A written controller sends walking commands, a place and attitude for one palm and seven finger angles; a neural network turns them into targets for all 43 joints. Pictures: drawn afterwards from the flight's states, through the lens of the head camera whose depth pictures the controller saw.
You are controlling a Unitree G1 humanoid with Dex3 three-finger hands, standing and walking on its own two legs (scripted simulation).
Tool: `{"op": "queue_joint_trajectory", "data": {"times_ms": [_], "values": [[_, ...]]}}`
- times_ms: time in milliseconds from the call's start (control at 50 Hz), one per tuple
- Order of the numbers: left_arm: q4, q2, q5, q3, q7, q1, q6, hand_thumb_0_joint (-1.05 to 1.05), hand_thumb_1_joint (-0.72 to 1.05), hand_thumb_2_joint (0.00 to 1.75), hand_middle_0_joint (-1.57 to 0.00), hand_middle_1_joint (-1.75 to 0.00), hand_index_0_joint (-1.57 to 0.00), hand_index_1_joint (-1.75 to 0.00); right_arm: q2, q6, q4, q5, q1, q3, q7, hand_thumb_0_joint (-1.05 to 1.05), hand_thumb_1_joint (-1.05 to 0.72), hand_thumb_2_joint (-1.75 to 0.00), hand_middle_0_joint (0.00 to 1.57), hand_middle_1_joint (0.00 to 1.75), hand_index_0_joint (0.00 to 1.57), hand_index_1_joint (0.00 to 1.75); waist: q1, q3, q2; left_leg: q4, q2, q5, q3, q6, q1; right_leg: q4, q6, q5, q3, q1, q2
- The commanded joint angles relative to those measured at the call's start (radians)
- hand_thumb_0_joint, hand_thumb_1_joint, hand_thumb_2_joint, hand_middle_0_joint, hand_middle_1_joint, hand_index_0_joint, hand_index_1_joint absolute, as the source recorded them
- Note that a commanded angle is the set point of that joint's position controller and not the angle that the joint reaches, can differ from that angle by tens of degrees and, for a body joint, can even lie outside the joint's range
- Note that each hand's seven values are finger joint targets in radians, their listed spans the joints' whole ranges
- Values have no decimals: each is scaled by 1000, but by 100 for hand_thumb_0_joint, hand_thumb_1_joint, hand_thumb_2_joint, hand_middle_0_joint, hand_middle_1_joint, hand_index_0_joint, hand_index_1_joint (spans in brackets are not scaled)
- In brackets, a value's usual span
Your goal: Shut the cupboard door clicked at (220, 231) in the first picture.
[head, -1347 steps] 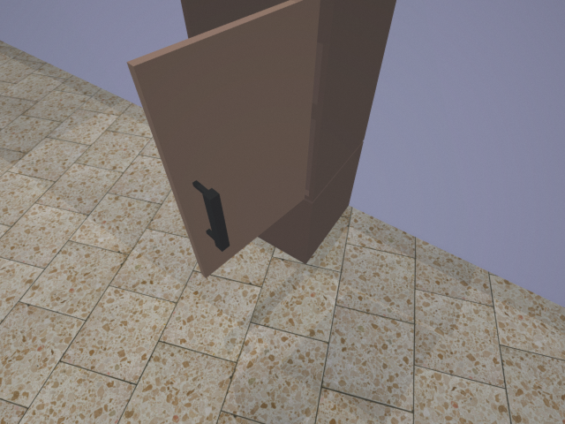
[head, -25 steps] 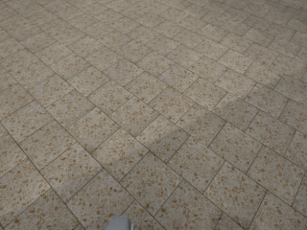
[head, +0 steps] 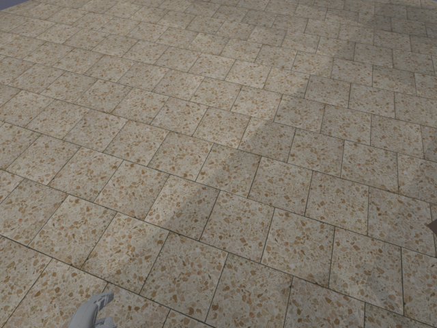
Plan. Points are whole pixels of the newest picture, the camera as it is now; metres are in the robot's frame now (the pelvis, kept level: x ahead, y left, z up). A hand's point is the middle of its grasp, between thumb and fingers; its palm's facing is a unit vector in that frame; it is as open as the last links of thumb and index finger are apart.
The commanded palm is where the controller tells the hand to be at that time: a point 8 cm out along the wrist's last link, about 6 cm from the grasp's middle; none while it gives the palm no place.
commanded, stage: turn to face it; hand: left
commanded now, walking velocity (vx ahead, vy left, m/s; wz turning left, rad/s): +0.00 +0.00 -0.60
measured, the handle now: out of the picture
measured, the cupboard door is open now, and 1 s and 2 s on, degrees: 63 63 63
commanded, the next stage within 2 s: take the last steps up to it in 1.84 s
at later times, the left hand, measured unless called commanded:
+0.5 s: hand (129, 311) +0.17 +0.20 -0.16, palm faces -0.24 -0.95 -0.20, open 7.4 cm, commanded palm none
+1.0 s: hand (180, 280) +0.23 +0.10 -0.15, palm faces -0.53 -0.81 -0.23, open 7.4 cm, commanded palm none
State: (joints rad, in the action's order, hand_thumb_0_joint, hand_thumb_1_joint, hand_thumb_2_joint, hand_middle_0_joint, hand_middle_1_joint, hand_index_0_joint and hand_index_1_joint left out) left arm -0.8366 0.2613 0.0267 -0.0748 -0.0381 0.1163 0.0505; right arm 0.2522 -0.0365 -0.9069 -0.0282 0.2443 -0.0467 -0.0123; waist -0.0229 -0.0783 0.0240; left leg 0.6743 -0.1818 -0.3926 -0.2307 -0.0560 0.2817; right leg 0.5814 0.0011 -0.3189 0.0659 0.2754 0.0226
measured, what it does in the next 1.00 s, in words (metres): steps on the spot, turning right: left foot, then right foot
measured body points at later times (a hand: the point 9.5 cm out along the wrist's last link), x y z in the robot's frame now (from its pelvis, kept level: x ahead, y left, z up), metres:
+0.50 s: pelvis +0.03 +0.02 +0.01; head +0.09 +0.03 +0.46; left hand +0.18 +0.25 -0.14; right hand +0.05 -0.24 -0.11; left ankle +0.06 +0.13 -0.72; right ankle -0.05 -0.09 -0.64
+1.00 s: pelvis +0.05 -0.02 +0.01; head +0.09 -0.05 +0.46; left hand +0.26 +0.14 -0.13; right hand -0.01 -0.30 -0.12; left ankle +0.13 +0.09 -0.69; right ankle -0.03 -0.11 -0.72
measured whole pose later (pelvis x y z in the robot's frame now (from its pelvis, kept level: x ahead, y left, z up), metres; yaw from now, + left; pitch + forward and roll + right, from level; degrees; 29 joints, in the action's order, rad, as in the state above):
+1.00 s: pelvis +0.05 -0.02 +0.01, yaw -34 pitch +2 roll +0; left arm -0.88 0.22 0.03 -0.05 0.00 0.18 0.04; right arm 0.25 -0.05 -0.87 -0.01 0.15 -0.04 -0.02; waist 0.00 -0.08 -0.01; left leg 0.83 -0.05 -0.41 -0.04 -0.09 0.45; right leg 0.52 -0.02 -0.29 -0.07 0.26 -0.03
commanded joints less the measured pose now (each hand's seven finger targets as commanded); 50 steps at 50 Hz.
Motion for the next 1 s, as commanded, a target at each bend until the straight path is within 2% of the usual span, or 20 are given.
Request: {"op": "queue_joint_trajectory", "data": {"times_ms": [0, 20, 80, 220, 280, 300, 320, 340, 380, 440, 580, 640, 660, 680, 700, 740, 760, 800, 920, 980], "values": [[11, 255, -5, -63, 44, 187, -26, 0, 90, 90, -20, -30, -20, -30, 92, 8, 144, 17, -108, -18, -21, 0, -90, -90, 20, 30, 20, 30, 102, 149, -290, 503, 84, -243, 213, -18, 398, -211, -241, 714, -448, -294, 351], [20, 222, -8, -56, 50, 142, -25, 0, 90, 90, -20, -30, -20, -30, 109, 11, 134, 17, -115, -19, -25, 0, -90, -90, 20, 30, 20, 30, 86, 129, -305, 535, 73, -187, 243, -22, 425, -201, -237, 683, -431, -282, 317], [52, 160, -7, -37, 51, 42, -28, 0, 90, 90, -20, -30, -20, -30, 95, 9, 96, 12, -65, -17, -12, 0, -90, -90, 20, 30, 20, 30, 27, 145, -173, 434, 72, -44, 215, -40, 295, -175, -190, 639, -272, -188, 219], [38, 182, 1, -48, 43, 53, -23, 0, 90, 90, -20, -30, -20, -30, 73, 15, 112, 20, -65, -18, -11, 0, -90, -90, 20, 30, 20, 30, 28, 135, -188, 112, 137, -21, 195, -29, 158, -165, -189, 529, -367, -117, 195], [41, 163, -10, -47, 41, 12, -14, 0, 90, 90, -20, -30, -20, -30, 84, 29, 88, 22, 26, -19, -18, 0, -90, -90, 20, 30, 20, 30, -22, 141, -160, -182, 150, 174, 192, -16, -70, -84, -111, 423, -369, 17, 132], [53, 117, -18, -36, 38, 26, -8, 0, 90, 90, -20, -30, -20, -30, 140, 40, 80, 14, 55, -26, -22, 0, -90, -90, 20, 30, 20, 30, -26, 158, -6, -315, 36, 222, 304, 22, -181, 8, -56, 247, -301, 121, 38], [65, 57, -25, -26, 28, 71, -4, 0, 90, 90, -20, -30, -20, -30, 239, 44, 88, -1, 76, -43, -24, 0, -90, -90, 20, 30, 20, 30, -19, 174, 288, -365, -215, 360, 547, 132, -262, 235, 6, -186, -151, 270, -95], [75, 85, -13, -22, 25, 69, -10, 0, 90, 90, -20, -30, -20, -30, 251, 38, 104, -1, 83, -41, -22, 0, -90, -90, 20, 30, 20, 30, -27, 165, 246, -371, -319, 345, 601, 217, -185, 440, 15, -337, -112, 258, -61], [56, 93, -7, -38, 12, 31, -7, 0, 90, 90, -20, -30, -20, -30, 208, 46, 114, -8, 18, -30, -31, 0, -90, -90, 20, 30, 20, 30, -3, 118, 193, -361, -256, 460, 497, 225, -125, 621, 37, -262, -118, 292, -16], [45, 60, -10, -34, -4, 36, 5, 0, 90, 90, -20, -30, -20, -30, 162, 44, 120, -5, -37, -21, -34, 0, -90, -90, 20, 30, 20, 30, 17, 116, 148, -315, -171, 577, 276, 191, -173, 566, 56, -174, -62, 281, 13], [59, 35, -8, -20, -8, -10, 1, 0, 90, 90, -20, -30, -20, -30, 192, 32, 70, -5, 11, -47, -17, 0, -90, -90, 20, 30, 20, 30, -18, 135, 208, -249, -184, 593, 152, 171, -192, 206, 37, -129, 37, 121, -17], [34, 70, -5, -27, -3, 78, -10, 0, 90, 90, -20, -30, -20, -30, 199, 25, 71, 4, -23, -56, -9, 0, -90, -90, 20, 30, 20, 30, 38, 143, 145, -109, -154, 462, 95, 94, -79, -86, 7, 103, 50, -96, -29], [14, 134, 0, -39, 5, 147, -20, 0, 90, 90, -20, -30, -20, -30, 168, 25, 85, 11, -35, -52, -4, 0, -90, -90, 20, 30, 20, 30, 75, 170, 3, 35, -94, 301, 52, 38, 43, -190, -33, 243, -72, -248, 70], [0, 246, 6, -60, 20, 190, -30, 0, 90, 90, -20, -30, -20, -30, 80, 22, 137, 16, -85, -28, 0, 0, -90, -90, 20, 30, 20, 30, 109, 139, -334, 274, 73, -227, 12, -25, 321, -245, -145, 534, -430, -340, 328], [-9, 273, -10, -57, 30, 232, -27, 0, 90, 90, -20, -30, -20, -30, 102, 7, 158, 15, -125, -19, -11, 0, -90, -90, 20, 30, 20, 30, 131, 134, -277, 432, 84, -270, 166, -19, 338, -242, -222, 630, -469, -246, 388], [10, 210, -9, -54, 50, 133, -23, 0, 90, 90, -20, -30, -20, -30, 112, 5, 137, 15, -136, -25, -21, 0, -90, -90, 20, 30, 20, 30, 82, 109, -286, 534, 62, -150, 250, -20, 410, -226, -220, 560, -432, -232, 302], [28, 175, -8, -42, 51, 72, -25, 0, 90, 90, -20, -30, -20, -30, 113, 7, 117, 14, -107, -25, -17, 0, -90, -90, 20, 30, 20, 30, 45, 115, -233, 517, 54, -77, 246, -30, 377, -209, -203, 549, -343, -217, 255], [41, 158, -8, -33, 48, 52, -33, 0, 90, 90, -20, -30, -20, -30, 97, 6, 98, 12, -82, -20, -9, 0, -90, -90, 20, 30, 20, 30, 28, 150, -175, 442, 73, -25, 219, -40, 301, -188, -185, 596, -280, -182, 213], [28, 185, -1, -43, 46, 69, -29, 0, 90, 90, -20, -30, -20, -30, 77, 11, 117, 19, -91, -15, -9, 0, -90, -90, 20, 30, 20, 30, 35, 142, -159, 160, 127, -22, 196, -37, 204, -172, -198, 564, -359, -154, 200], [30, 185, -5, -46, 43, 36, -22, 0, 90, 90, -20, -30, -20, -30, 81, 20, 108, 23, -40, -15, -14, 0, -90, -90, 20, 30, 20, 30, 8, 138, -171, -40, 152, 66, 190, -26, 62, -129, -155, 519, -382, -75, 166]]}}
